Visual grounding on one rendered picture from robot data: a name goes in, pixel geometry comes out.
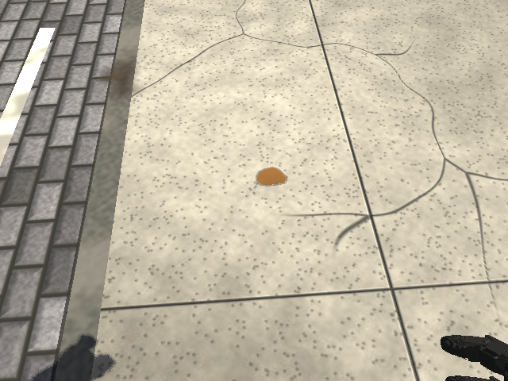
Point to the right robot hand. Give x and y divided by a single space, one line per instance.
489 351

